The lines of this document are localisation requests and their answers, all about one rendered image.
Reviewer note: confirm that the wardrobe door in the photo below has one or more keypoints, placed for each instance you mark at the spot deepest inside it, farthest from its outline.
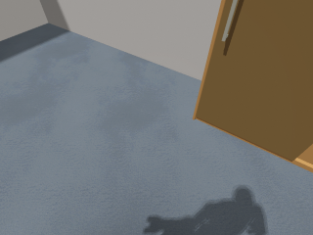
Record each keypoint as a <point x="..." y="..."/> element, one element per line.
<point x="259" y="81"/>
<point x="307" y="155"/>

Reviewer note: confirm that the handle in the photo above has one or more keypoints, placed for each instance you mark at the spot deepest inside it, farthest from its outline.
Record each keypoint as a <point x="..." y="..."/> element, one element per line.
<point x="231" y="14"/>

